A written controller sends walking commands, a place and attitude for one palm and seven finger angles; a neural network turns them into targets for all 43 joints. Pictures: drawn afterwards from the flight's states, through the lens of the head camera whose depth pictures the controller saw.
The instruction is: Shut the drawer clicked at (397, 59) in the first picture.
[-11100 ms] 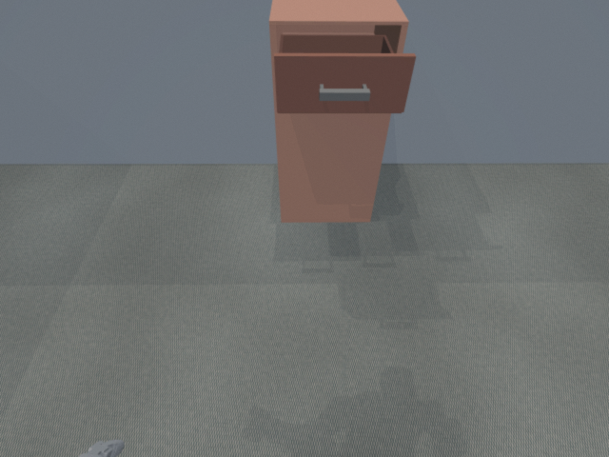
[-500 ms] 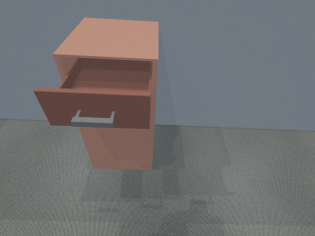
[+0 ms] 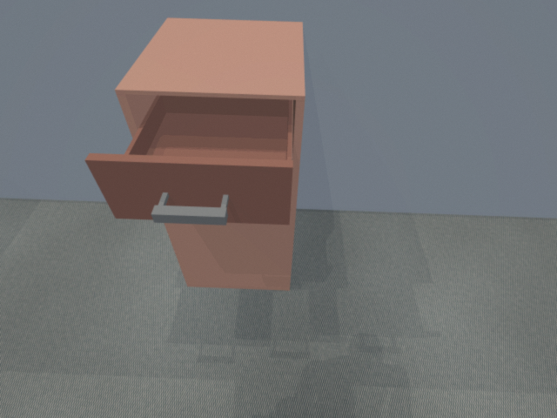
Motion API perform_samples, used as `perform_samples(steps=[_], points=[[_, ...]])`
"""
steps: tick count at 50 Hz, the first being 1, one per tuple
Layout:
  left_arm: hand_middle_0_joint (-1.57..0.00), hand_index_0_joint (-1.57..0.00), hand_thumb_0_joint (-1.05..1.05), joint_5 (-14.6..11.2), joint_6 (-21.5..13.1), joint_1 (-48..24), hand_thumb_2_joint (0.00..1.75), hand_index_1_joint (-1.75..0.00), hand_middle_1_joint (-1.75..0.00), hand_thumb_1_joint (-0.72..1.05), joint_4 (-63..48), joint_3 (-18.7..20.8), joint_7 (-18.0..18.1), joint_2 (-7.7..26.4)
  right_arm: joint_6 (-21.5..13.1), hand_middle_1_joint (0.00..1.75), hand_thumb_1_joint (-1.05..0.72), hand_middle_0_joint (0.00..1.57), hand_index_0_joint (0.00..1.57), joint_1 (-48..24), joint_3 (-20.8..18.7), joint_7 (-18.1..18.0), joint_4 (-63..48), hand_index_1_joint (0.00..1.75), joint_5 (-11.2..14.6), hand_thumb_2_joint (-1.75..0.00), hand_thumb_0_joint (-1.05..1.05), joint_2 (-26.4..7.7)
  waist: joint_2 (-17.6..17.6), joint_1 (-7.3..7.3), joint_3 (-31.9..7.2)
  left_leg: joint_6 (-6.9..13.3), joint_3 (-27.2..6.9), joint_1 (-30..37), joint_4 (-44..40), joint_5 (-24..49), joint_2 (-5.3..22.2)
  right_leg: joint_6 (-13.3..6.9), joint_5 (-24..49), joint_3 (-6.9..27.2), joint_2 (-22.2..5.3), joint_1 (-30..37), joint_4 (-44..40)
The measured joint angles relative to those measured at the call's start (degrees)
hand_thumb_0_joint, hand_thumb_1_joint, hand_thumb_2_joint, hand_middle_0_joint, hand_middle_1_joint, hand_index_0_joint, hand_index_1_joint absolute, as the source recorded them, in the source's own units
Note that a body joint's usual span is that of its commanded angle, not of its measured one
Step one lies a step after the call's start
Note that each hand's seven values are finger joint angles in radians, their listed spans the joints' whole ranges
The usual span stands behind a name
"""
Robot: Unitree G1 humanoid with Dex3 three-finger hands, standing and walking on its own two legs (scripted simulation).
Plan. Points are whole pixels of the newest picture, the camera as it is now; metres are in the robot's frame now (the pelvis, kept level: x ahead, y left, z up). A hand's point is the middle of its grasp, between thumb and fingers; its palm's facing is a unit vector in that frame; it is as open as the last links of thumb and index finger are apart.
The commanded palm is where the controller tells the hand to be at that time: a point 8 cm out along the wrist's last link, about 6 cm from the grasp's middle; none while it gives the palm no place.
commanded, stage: shuffle to correct the standing spot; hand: left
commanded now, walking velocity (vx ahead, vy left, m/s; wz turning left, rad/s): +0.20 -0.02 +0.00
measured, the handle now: (192, 206) +0.47 +0.19 +0.01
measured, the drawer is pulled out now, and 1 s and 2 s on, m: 0.23 0.23 0.23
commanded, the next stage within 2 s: come to a stop and stand still in 0.36 s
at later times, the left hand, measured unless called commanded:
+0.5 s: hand out of the picture +0.03 +0.15 -0.19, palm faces +0.09 -0.99 -0.14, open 7.4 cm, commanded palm none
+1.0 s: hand (178, 402) +0.18 +0.18 -0.16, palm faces -0.01 -0.96 -0.27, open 7.4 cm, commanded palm none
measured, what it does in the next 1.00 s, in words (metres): steps on the spot: left foot, then right foot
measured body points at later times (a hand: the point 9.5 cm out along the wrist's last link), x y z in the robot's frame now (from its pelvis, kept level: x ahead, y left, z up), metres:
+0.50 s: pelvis +0.09 +0.00 -0.01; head +0.10 +0.02 +0.44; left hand +0.03 +0.20 -0.17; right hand +0.11 -0.23 -0.16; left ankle +0.10 +0.10 -0.72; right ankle +0.04 -0.13 -0.74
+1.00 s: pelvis +0.09 -0.01 -0.01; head +0.12 -0.02 +0.44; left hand +0.18 +0.23 -0.14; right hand +0.12 -0.25 -0.17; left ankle +0.14 +0.10 -0.73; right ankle +0.11 -0.12 -0.74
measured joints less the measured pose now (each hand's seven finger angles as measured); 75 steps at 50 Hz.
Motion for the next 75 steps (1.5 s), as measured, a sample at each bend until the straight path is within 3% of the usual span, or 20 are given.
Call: perform_samples(steps=[8,14,17,19,21,23,27,31,34,42,45,47,51,55,58,64,75], points=[[-0.2,-0.19,0.0,1.0,0.4,3.9,0.9,-0.29,-0.3,0.91,1.7,0.2,-1.2,-1.1,0.6,0.3,-0.91,0.2,0.2,2.9,-0.6,0.2,1.5,0.3,-0.2,-0.9,0.01,-0.1,-0.2,0.14,-1.4,0.1,0.4,1.9,0.8,-2.8,0.1,-1.1,-4.2,0.5,0.2,0.2,3.9],[-0.2,-0.19,0.0,0.8,-0.6,4.6,0.9,-0.29,-0.3,0.91,1.6,0.8,-1.5,-2.1,-0.1,0.3,-0.91,0.2,0.2,5.6,-0.8,-0.4,2.6,0.3,-0.1,-0.9,0.0,-0.3,1.7,-0.4,-0.9,-0.7,0.0,2.2,4.2,-6.8,1.6,-1.0,-8.1,0.0,1.5,0.7,6.8],[-0.2,-0.19,0.0,0.6,-2.2,4.0,0.9,-0.29,-0.3,0.91,0.7,1.5,-1.2,-2.1,0.0,0.3,-0.91,0.2,0.2,5.4,-0.8,-0.3,3.2,0.3,0.2,-0.9,0.01,0.3,1.9,-0.31,0.0,-1.9,-0.6,-2.8,15.3,-9.3,3.0,-1.6,-9.8,-1.4,2.0,1.1,7.7],[-0.2,-0.19,0.0,0.7,-3.2,3.8,0.9,-0.29,-0.3,0.91,0.3,1.9,-0.7,-2.0,0.5,0.3,-0.91,0.2,0.2,4.3,-1.0,0.1,3.2,0.3,0.3,-0.9,0.01,0.7,1.3,0.56,0.8,-2.6,-1.3,-8.5,26.4,-12.3,3.5,-2.0,-9.8,-1.9,2.1,2.3,6.5],[-0.2,-0.2,0.0,0.9,-3.5,4.1,0.9,-0.29,-0.3,0.91,0.1,2.1,-0.3,-2.0,0.6,0.3,-0.91,0.2,0.2,2.4,-1.4,0.6,2.6,0.3,0.3,-0.9,0.01,0.9,0.7,1.22,1.4,-2.9,-1.9,-13.2,31.0,-13.6,4.4,-1.8,-9.1,-1.8,2.1,3.8,4.5],[-0.2,-0.2,0.0,1.1,-3.1,4.6,0.9,-0.29,-0.3,0.91,0.4,2.1,-0.3,-1.9,0.5,0.3,-0.91,0.2,0.2,0.2,-1.7,1.2,1.3,0.3,0.3,-0.9,0.01,1.1,-0.1,1.14,1.5,-3.2,-2.0,-16.0,28.0,-11.8,5.8,-1.2,-8.7,-1.7,1.8,5.2,2.8],[-0.2,-0.2,0.0,0.7,-1.6,5.4,0.9,-0.3,-0.3,0.91,1.7,2.3,-0.9,-1.6,-1.1,0.3,-0.93,0.2,0.2,-2.1,-2.2,1.2,-1.3,0.3,0.1,-0.9,0.02,-0.2,-0.9,0.25,1.3,-4.4,-1.2,-14.6,12.5,1.7,7.5,0.6,-11.4,-1.2,0.8,6.4,5.1],[-0.2,-0.2,0.0,0.3,0.4,3.9,0.9,-0.3,-0.3,0.91,1.9,2.4,-0.7,-0.7,-1.7,0.3,-0.93,0.2,0.2,-2.9,-1.9,0.4,-2.0,0.3,-0.6,-0.9,0.01,0.0,-2.3,0.76,0.7,-2.6,1.7,-12.7,13.0,0.3,6.3,-0.8,-19.2,1.5,0.0,1.7,17.7],[-0.2,-0.19,0.0,0.3,0.7,1.0,0.9,-0.29,-0.3,0.91,0.4,2.4,-0.3,0.1,-1.1,0.3,-0.93,0.2,0.2,-3.3,-1.3,-0.4,-1.9,0.3,-0.7,-0.9,0.01,0.8,-2.0,0.46,1.0,-2.4,2.0,-10.5,8.5,2.2,5.8,-0.7,-18.5,0.9,0.1,-1.7,21.3],[-0.2,-0.19,0.0,0.5,2.0,-5.7,0.9,-0.29,-0.29,0.91,-5.7,3.1,-0.4,1.8,0.9,0.3,-0.93,0.2,0.2,-5.0,-2.4,-0.8,-2.3,0.3,-0.7,-0.9,0.01,0.2,0.4,-0.63,3.1,-2.7,1.9,-9.8,2.7,6.3,6.7,-0.2,-14.3,0.4,1.2,-5.7,18.1],[-0.2,-0.19,0.0,0.5,1.9,-6.9,0.9,-0.29,-0.29,0.91,-7.1,3.4,-0.5,2.2,1.5,0.3,-0.92,0.2,0.2,-4.8,-3.0,-0.5,-2.3,0.3,-0.7,-0.9,0.01,-0.1,1.1,-0.88,3.1,-3.6,1.8,-10.6,3.6,6.4,7.2,-0.4,-9.8,0.1,1.3,-3.3,11.6],[-0.2,-0.19,0.0,0.7,1.2,-6.6,0.9,-0.29,-0.29,0.91,-8.1,3.3,-0.4,2.7,2.0,0.3,-0.92,0.2,0.2,-4.0,-3.3,-0.1,-2.3,0.3,-0.4,-0.9,0.0,-0.1,0.4,-0.8,2.3,-4.4,2.1,-11.9,6.0,5.4,6.8,-0.7,-3.8,0.6,0.6,0.0,3.9],[-0.2,-0.19,0.0,1.0,0.8,-6.5,0.9,-0.29,-0.29,0.91,-7.3,2.2,-0.2,1.4,3.8,0.3,-0.91,0.2,0.2,-3.9,-4.1,0.2,-2.1,0.3,0.1,-0.9,0.01,-1.0,2.5,-1.67,2.0,-5.5,-1.7,-15.0,15.0,-5.1,6.5,-1.8,-4.9,-0.6,1.9,0.0,4.1],[-0.2,-0.19,0.0,1.0,1.0,-6.1,0.9,-0.29,-0.3,0.91,-6.7,1.6,-0.2,0.3,4.2,0.3,-0.91,0.2,0.2,-3.1,-3.8,0.6,-1.5,0.3,0.1,-0.9,0.01,-0.5,2.1,-1.76,1.3,-6.1,-2.8,-15.1,21.6,-6.9,5.9,-2.4,-3.5,-1.4,2.3,0.2,2.8],[-0.2,-0.2,0.0,0.6,1.0,-5.9,0.9,-0.3,-0.3,0.92,-6.3,1.7,0.0,0.3,3.4,0.3,-0.91,0.2,0.2,-2.1,-3.1,0.7,-1.1,0.3,0.2,-0.9,0.0,0.5,1.1,-1.5,0.8,-6.4,-2.4,-10.5,13.1,-2.7,6.1,-2.3,-3.1,-1.9,2.8,-0.5,3.1],[-0.21,-0.2,-0.01,0.2,1.1,-5.0,0.9,-0.3,-0.3,0.94,-3.7,2.2,-0.2,1.9,2.3,0.3,-0.91,0.2,0.2,-0.3,-1.6,0.7,1.5,0.3,-0.3,-0.9,0.01,2.7,-2.6,0.12,0.3,-3.6,-1.2,-6.6,4.2,2.8,4.5,-1.2,-0.6,-0.8,1.6,0.4,0.2],[-0.2,-0.19,0.0,0.6,0.3,2.8,0.9,-0.29,-0.3,0.92,2.1,0.9,-0.4,0.1,2.0,0.3,-0.92,0.2,0.2,-0.2,-1.3,0.8,3.1,0.3,0.0,-0.9,0.01,1.9,-0.8,0.81,-0.9,-3.5,-1.0,-5.1,-1.5,6.1,3.5,-1.1,1.8,-0.6,0.9,1.4,-4.1]])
